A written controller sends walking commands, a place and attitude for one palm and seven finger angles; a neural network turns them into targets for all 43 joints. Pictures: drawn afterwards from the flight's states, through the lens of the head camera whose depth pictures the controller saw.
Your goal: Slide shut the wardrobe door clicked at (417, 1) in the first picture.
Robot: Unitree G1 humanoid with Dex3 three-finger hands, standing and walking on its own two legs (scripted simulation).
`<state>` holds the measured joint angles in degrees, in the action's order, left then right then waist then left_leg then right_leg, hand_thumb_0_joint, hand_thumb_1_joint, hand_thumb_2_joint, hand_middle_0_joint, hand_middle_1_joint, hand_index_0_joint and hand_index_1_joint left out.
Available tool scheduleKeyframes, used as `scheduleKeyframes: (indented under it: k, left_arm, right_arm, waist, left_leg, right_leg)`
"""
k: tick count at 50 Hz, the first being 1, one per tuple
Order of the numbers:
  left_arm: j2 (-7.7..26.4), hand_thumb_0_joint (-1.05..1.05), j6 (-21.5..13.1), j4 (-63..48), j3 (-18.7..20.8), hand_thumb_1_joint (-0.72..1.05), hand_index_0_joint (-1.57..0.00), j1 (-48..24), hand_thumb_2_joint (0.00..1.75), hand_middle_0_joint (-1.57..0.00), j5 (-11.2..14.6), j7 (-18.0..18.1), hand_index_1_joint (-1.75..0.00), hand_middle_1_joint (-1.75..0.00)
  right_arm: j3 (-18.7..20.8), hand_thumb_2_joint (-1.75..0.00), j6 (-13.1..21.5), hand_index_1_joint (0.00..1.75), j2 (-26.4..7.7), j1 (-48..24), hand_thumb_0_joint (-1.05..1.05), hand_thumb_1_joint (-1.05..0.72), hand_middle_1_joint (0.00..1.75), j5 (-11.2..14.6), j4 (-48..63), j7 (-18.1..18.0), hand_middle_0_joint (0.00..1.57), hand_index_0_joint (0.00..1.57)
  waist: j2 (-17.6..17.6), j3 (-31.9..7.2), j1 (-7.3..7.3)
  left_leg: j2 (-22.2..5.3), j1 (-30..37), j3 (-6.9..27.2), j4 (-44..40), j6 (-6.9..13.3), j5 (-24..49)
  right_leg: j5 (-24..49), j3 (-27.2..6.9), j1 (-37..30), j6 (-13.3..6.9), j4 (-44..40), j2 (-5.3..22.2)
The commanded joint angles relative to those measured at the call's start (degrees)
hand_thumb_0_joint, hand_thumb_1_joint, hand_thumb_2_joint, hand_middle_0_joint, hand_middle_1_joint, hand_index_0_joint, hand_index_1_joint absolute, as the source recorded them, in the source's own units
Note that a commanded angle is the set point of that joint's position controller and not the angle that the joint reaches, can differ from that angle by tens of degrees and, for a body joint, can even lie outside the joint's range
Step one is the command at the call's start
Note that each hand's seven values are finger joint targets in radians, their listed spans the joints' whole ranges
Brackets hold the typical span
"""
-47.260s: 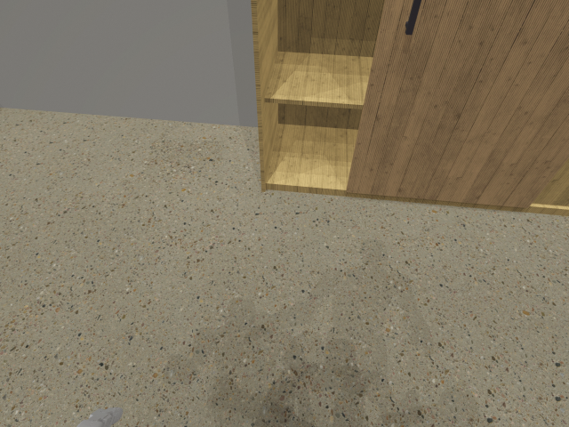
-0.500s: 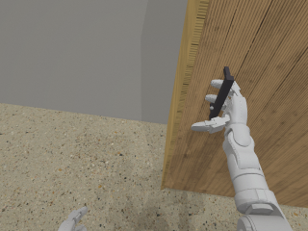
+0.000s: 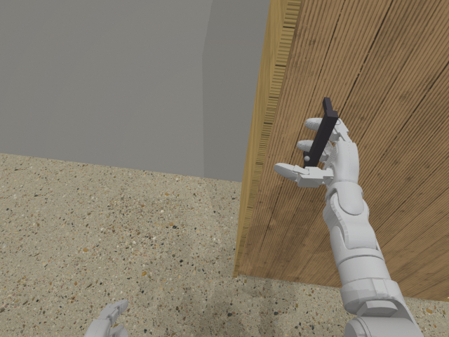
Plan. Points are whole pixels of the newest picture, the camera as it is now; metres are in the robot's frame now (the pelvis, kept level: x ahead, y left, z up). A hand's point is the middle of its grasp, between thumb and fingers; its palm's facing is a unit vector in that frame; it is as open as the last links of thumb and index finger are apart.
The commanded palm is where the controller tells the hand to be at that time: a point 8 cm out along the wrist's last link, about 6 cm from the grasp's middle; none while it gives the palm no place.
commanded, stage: grip the handle and tug to test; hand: right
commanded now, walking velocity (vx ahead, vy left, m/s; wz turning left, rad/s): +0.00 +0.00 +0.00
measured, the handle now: (316, 139) +0.46 -0.14 +0.13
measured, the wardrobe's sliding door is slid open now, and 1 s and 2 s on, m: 0.00 0.00 0.00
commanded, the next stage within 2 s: tug the door sideways, standing still in 1.10 s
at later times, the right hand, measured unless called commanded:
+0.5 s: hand (307, 157) +0.41 -0.11 +0.13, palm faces +0.06 +1.00 +0.00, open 5.3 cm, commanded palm +0.38 -0.16 +0.13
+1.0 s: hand (306, 158) +0.40 -0.11 +0.13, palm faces +0.06 +1.00 +0.01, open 5.4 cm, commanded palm +0.36 -0.15 +0.13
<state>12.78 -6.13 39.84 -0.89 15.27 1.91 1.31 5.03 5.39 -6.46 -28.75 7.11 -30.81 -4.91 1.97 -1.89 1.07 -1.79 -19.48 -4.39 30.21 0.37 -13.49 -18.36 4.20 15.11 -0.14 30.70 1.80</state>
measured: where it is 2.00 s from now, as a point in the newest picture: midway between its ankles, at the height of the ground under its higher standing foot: outside the picture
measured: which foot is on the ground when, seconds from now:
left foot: down 0.00-1.00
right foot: down 0.00-1.00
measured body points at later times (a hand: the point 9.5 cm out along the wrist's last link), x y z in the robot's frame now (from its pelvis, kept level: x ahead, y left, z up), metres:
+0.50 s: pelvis +0.00 +0.00 +0.00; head +0.02 +0.01 +0.45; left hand +0.12 +0.24 -0.11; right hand +0.40 -0.16 +0.13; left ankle +0.02 +0.12 -0.73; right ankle -0.03 -0.11 -0.73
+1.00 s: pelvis +0.02 +0.00 +0.00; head +0.03 +0.01 +0.45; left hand +0.14 +0.24 -0.11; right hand +0.40 -0.16 +0.13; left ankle +0.02 +0.12 -0.73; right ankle -0.03 -0.11 -0.73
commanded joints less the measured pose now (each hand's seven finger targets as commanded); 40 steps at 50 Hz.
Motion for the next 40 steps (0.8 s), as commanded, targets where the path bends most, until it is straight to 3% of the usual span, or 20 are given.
scheduleKeyframes:
  k: [1,5,11,13,14,16,18,20,23,26,27,30,32,33,38,40]
  left_arm:
    - [6.72,0.00,-2.51,-7.63,2.13,0.90,-0.20,-2.41,0.90,-0.20,0.31,0.36,-0.30,-0.30]
    - [6.77,0.00,-2.27,-7.56,2.00,0.90,-0.20,-2.65,0.90,-0.20,0.47,0.53,-0.30,-0.30]
    - [6.80,0.00,-2.28,-7.58,1.99,0.90,-0.20,-2.22,0.90,-0.20,0.51,0.70,-0.30,-0.30]
    - [7.01,0.00,-2.16,-7.36,2.04,0.90,-0.20,-1.84,0.90,-0.20,0.40,0.70,-0.30,-0.30]
    - [7.03,0.00,-2.15,-7.28,2.04,0.90,-0.20,-1.95,0.90,-0.20,0.46,0.73,-0.30,-0.30]
    - [6.91,0.00,-2.28,-7.55,2.17,0.90,-0.20,-1.88,0.90,-0.20,0.30,0.60,-0.30,-0.30]
    - [6.94,0.00,-2.08,-7.46,2.08,0.90,-0.20,-1.70,0.90,-0.20,0.29,0.45,-0.30,-0.30]
    - [6.82,0.00,-2.04,-7.47,2.11,0.90,-0.20,-1.87,0.90,-0.20,0.49,0.49,-0.30,-0.30]
    - [6.85,0.00,-2.20,-7.73,2.29,0.90,-0.20,-1.63,0.90,-0.20,0.26,0.32,-0.30,-0.30]
    - [6.83,0.00,-2.33,-7.70,2.23,0.90,-0.20,-1.86,0.90,-0.20,0.33,0.30,-0.30,-0.30]
    - [7.14,0.00,-2.15,-7.32,2.25,0.90,-0.20,-1.71,0.90,-0.20,0.33,0.37,-0.30,-0.30]
    - [7.01,0.00,-2.10,-7.64,2.20,0.90,-0.20,-2.12,0.90,-0.20,0.41,0.51,-0.30,-0.30]
    - [7.04,0.00,-2.01,-7.62,2.15,0.90,-0.20,-2.05,0.90,-0.20,0.44,0.56,-0.30,-0.30]
    - [6.85,0.00,-2.00,-7.82,2.10,0.90,-0.20,-2.15,0.90,-0.20,0.42,0.51,-0.30,-0.30]
    - [6.63,0.00,-2.42,-8.64,2.29,0.90,-0.20,-2.39,0.90,-0.20,0.36,-0.13,-0.30,-0.30]
    - [6.46,0.00,-2.57,-9.10,2.40,0.90,-0.20,-2.94,0.90,-0.20,0.45,-0.29,-0.30,-0.30]
  right_arm:
    - [1.53,-0.64,4.49,1.31,-6.43,-22.71,0.00,-0.29,1.31,0.16,13.92,0.75,0.38,0.38]
    - [1.72,-0.72,4.28,1.34,-7.06,-23.67,0.00,-0.48,1.34,0.43,13.32,1.27,0.41,0.41]
    - [0.69,-0.84,4.02,1.38,-6.02,-25.34,0.00,-0.76,1.38,0.48,12.89,1.33,0.44,0.44]
    - [1.77,-0.88,3.90,1.39,-6.84,-24.65,0.00,-0.85,1.39,0.47,11.45,1.05,0.44,0.44]
    - [2.04,-0.90,4.02,1.40,-7.42,-25.50,0.00,-0.90,1.40,0.48,11.56,1.07,0.45,0.45]
    - [2.72,-0.90,4.53,1.40,-7.92,-24.43,0.00,-0.90,1.40,0.41,13.39,1.08,0.45,0.45]
    - [2.77,-0.90,4.61,1.40,-7.88,-23.22,0.00,-0.90,1.40,0.50,12.18,1.27,0.45,0.45]
    - [1.71,-0.90,4.79,1.40,-7.14,-24.65,0.00,-0.90,1.40,0.45,12.70,1.48,0.45,0.45]
    - [2.08,-0.90,5.15,1.40,-7.31,-23.98,0.00,-0.90,1.40,0.25,14.36,1.04,0.45,0.45]
    - [1.58,-0.90,4.79,1.40,-6.58,-23.25,0.00,-0.90,1.40,0.52,14.08,1.28,0.45,0.45]
    - [3.21,-0.90,4.59,1.40,-8.42,-22.45,0.00,-0.90,1.40,0.54,12.60,1.16,0.45,0.45]
    - [3.92,-0.90,4.60,1.40,-8.98,-22.26,0.00,-0.90,1.40,0.75,13.04,1.36,0.45,0.45]
    - [3.41,-0.90,4.49,1.40,-8.83,-22.78,0.00,-0.90,1.40,0.66,13.53,1.42,0.45,0.45]
    - [2.86,-0.90,4.43,1.40,-8.06,-22.86,0.00,-0.90,1.40,0.59,13.99,1.56,0.45,0.45]
    - [2.10,-0.90,4.50,1.40,-6.14,-16.91,0.00,-0.90,1.40,0.85,16.91,1.44,0.45,0.45]
    - [0.89,-0.90,4.34,1.40,-5.13,-16.06,0.00,-0.90,1.40,0.65,19.21,1.48,0.45,0.45]
  waist:
    - [-3.68,-17.29,0.32]
    - [-3.56,-15.44,0.81]
    - [-3.85,-15.60,1.20]
    - [-5.64,-15.83,1.23]
    - [-4.94,-15.71,1.24]
    - [-3.13,-18.45,0.46]
    - [-4.82,-17.33,0.78]
    - [-3.10,-16.47,1.01]
    - [-3.67,-18.16,0.68]
    - [-4.01,-17.24,0.77]
    - [-5.82,-15.97,0.62]
    - [-3.96,-16.41,0.13]
    - [-4.73,-16.35,0.48]
    - [-2.82,-16.78,0.44]
    - [-4.23,-18.37,-0.54]
    - [-2.35,-17.96,-0.75]
  left_leg:
    - [1.38,10.25,2.27,-2.43,0.74,16.87]
    - [1.35,9.51,2.39,-3.01,0.58,15.18]
    - [1.41,8.78,2.09,-2.78,0.60,14.69]
    - [1.40,9.28,2.14,-2.93,0.47,14.50]
    - [1.35,9.14,2.30,-2.97,0.48,14.47]
    - [1.31,10.51,2.36,-2.27,0.75,16.79]
    - [1.35,10.67,2.27,-2.40,0.56,17.13]
    - [1.39,9.70,2.30,-2.46,0.62,16.64]
    - [1.45,10.46,2.13,-2.10,0.65,17.55]
    - [1.47,10.26,2.10,-2.26,0.61,17.81]
    - [1.49,10.35,2.11,-2.69,0.60,16.51]
    - [1.39,10.78,2.55,-2.85,0.61,16.14]
    - [1.37,11.07,2.37,-2.79,0.63,16.49]
    - [1.38,10.80,2.49,-2.69,0.62,16.87]
    - [1.49,12.24,1.88,-2.02,0.75,20.09]
    - [1.47,11.99,1.86,-1.81,0.85,20.78]
  right_leg:
    - [16.33,-2.01,-2.80,-0.63,-3.51,-0.81]
    - [14.40,-1.94,-1.90,-0.71,-3.68,-0.87]
    - [14.43,-2.35,-2.07,-0.65,-3.70,-0.82]
    - [14.08,-2.32,-1.57,-0.82,-3.76,-0.81]
    - [13.87,-2.25,-1.49,-0.79,-3.66,-0.84]
    - [16.16,-2.14,-2.62,-0.73,-3.35,-0.96]
    - [16.13,-2.07,-1.78,-0.79,-3.37,-0.87]
    - [15.76,-1.99,-1.95,-0.70,-3.38,-0.87]
    - [17.14,-2.09,-2.81,-0.77,-3.31,-0.80]
    - [16.88,-1.98,-2.45,-0.69,-3.32,-0.80]
    - [15.76,-2.15,-1.43,-0.76,-3.57,-0.64]
    - [15.03,-1.75,-1.43,-0.77,-3.82,-0.85]
    - [15.64,-1.98,-1.46,-0.76,-3.89,-0.72]
    - [15.82,-1.68,-2.04,-0.77,-3.75,-0.84]
    - [19.54,-1.70,-3.14,-0.50,-3.69,-0.56]
    - [20.49,-1.48,-3.50,-0.36,-3.65,-0.48]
